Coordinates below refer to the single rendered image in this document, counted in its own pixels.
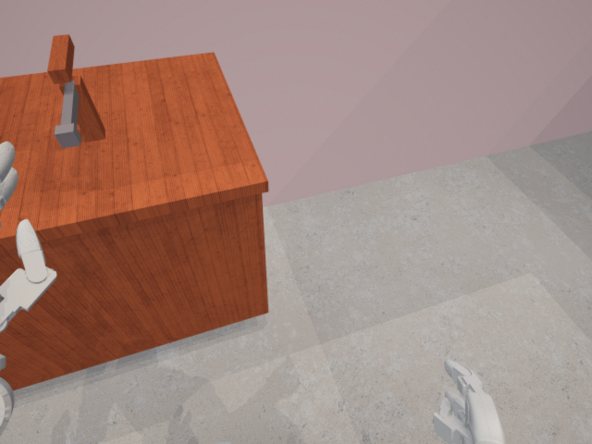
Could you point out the left robot hand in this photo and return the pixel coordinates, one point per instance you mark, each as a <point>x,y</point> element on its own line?
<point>24,287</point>

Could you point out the tap lever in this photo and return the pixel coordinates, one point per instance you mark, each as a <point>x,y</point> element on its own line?
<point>67,133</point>

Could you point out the counter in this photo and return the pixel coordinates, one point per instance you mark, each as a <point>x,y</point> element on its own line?
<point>154,224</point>

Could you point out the right robot hand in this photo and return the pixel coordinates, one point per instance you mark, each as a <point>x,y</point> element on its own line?
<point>478,418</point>

